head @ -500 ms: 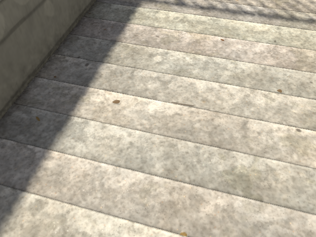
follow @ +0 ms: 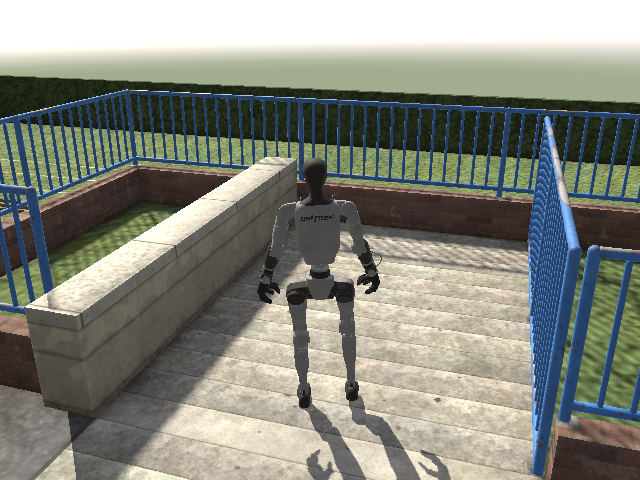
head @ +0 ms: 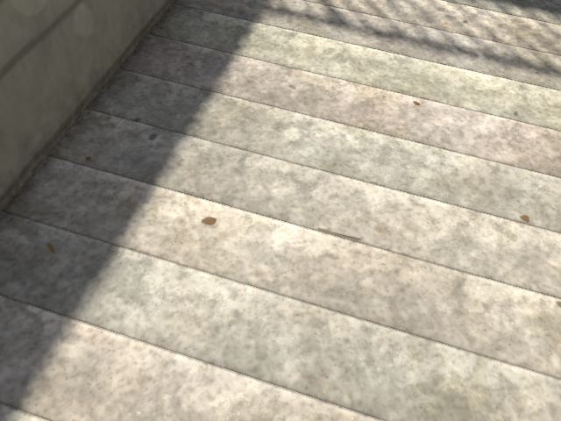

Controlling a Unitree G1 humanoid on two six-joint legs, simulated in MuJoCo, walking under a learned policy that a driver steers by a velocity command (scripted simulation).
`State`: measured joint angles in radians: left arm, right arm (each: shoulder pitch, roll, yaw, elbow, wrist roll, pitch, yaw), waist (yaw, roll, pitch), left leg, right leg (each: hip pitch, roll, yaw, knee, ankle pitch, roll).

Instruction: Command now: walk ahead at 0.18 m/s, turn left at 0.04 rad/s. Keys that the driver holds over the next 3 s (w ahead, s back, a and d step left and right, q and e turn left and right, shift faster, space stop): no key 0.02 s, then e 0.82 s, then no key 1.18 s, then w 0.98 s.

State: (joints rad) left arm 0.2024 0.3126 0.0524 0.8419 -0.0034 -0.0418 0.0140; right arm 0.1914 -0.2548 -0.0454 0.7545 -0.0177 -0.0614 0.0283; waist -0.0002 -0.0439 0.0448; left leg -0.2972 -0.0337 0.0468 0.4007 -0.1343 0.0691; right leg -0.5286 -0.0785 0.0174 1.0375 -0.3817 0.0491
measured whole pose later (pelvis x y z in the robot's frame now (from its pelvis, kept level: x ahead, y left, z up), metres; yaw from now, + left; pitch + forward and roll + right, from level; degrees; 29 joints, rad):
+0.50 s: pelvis +0.08 -0.04 +0.00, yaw -12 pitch +3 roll +2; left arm 0.18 0.30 0.07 0.74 -0.01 0.01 0.02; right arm 0.08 -0.31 -0.08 0.79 0.00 0.01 -0.04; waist 0.02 0.02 0.05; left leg -0.52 -0.02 -0.04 1.02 -0.44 -0.07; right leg -0.31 0.03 0.06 0.45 -0.18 -0.05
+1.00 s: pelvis +0.10 +0.01 +0.00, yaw -29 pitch +1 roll -1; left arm 0.18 0.34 0.09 0.70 -0.01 0.06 0.03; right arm 0.16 -0.26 -0.06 0.79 -0.01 0.00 -0.04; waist -0.02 -0.04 0.06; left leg -0.22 0.03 0.03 0.42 -0.22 0.02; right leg -0.46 0.02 0.09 0.98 -0.43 0.09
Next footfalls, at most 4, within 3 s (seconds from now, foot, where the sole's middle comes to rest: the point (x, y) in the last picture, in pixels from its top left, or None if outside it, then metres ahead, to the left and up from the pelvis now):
0.30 right None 0.12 -0.14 -0.78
0.74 left None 0.19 0.09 -0.78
1.14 right None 0.05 -0.14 -0.78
2.74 right None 0.42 -0.32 -0.78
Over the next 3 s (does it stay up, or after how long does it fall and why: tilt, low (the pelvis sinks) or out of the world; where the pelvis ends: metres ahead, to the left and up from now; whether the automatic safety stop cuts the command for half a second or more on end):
stays up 0.43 -0.23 0.00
